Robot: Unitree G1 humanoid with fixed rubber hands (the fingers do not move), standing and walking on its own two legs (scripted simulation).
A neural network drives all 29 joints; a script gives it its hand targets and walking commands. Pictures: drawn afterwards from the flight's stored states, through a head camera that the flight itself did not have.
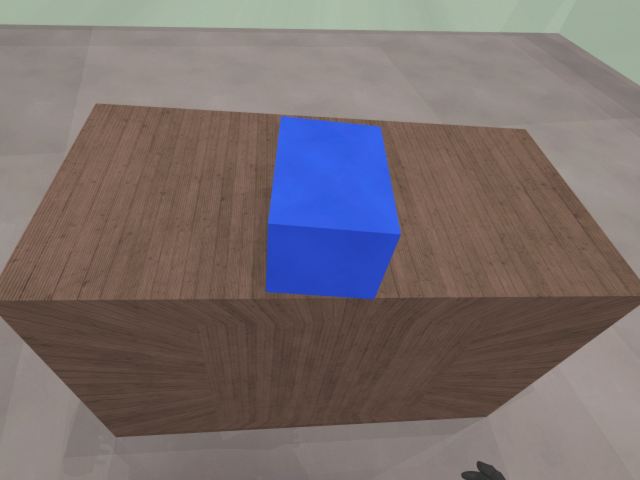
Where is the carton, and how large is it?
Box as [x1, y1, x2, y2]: [266, 116, 400, 298]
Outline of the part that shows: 281,116 268,220 266,291 374,298 400,235 380,127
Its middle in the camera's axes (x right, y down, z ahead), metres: +0.01 -0.05 +0.65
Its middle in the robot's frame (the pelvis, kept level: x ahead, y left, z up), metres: +0.53 -0.03 +0.02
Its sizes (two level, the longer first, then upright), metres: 0.257 0.176 0.159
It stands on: a pedestal, 0.69 m high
